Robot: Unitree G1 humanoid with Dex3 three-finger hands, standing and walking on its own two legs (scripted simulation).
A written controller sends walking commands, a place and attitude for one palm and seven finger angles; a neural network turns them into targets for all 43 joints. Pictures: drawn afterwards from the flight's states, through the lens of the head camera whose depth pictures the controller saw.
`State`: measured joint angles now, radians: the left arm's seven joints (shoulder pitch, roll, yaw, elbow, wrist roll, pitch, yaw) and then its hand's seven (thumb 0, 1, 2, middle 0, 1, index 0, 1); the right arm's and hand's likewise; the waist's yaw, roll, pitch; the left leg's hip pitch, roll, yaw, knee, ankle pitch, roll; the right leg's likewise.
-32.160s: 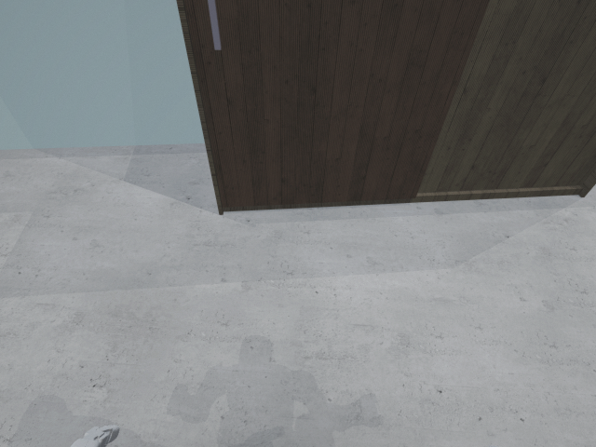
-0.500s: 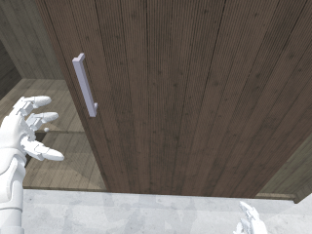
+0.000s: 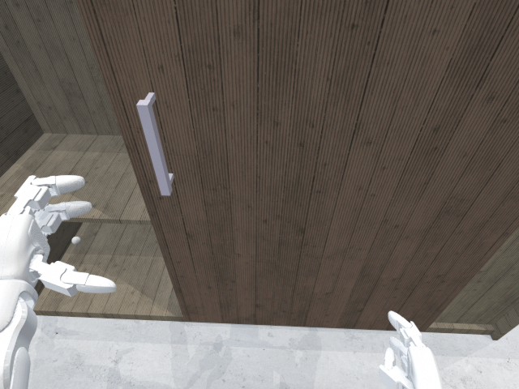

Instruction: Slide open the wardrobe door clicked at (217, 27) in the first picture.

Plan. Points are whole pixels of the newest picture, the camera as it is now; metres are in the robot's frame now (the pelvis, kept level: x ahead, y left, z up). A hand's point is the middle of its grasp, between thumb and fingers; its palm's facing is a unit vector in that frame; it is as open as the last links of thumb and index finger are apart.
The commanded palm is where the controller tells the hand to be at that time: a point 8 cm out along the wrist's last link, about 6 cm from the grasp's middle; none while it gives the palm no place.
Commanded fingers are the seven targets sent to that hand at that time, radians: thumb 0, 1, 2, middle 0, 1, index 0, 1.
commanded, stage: draw the hand back to the body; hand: left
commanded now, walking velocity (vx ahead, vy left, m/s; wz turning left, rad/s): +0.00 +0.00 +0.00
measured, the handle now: (159, 147) +0.50 +0.27 +0.12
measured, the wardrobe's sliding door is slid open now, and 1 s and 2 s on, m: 0.61 0.61 0.61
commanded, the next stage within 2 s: step back with the hand held close in 0.98 s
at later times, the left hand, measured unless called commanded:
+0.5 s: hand (86, 237) +0.23 +0.25 +0.17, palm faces +0.41 -0.84 -0.36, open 9.8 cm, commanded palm +0.18 +0.29 +0.18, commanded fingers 0.00 0.75 0.83 -0.20 -0.38 -0.20 -0.38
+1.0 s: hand (104, 240) +0.23 +0.23 +0.17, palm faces +0.41 -0.83 -0.38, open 7.4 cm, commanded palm +0.19 +0.27 +0.18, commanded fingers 0.00 0.90 0.90 -0.20 -0.30 -0.20 -0.30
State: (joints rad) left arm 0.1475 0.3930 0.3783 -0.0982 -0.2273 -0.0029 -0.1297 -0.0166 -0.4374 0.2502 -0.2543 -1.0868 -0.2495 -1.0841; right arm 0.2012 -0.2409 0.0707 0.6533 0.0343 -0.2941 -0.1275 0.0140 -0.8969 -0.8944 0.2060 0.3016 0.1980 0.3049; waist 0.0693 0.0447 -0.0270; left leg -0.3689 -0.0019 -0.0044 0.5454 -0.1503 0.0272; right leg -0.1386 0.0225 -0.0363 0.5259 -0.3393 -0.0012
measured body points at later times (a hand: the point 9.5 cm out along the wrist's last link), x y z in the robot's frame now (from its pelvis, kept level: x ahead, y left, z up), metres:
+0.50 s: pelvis +0.03 +0.00 +0.01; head +0.00 -0.01 +0.46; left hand +0.20 +0.29 +0.19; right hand +0.21 -0.23 -0.06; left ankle +0.11 +0.09 -0.73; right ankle -0.03 -0.12 -0.73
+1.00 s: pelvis +0.04 -0.02 +0.01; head +0.01 -0.04 +0.46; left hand +0.20 +0.27 +0.20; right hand +0.24 -0.25 -0.07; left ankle +0.11 +0.09 -0.73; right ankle -0.03 -0.12 -0.73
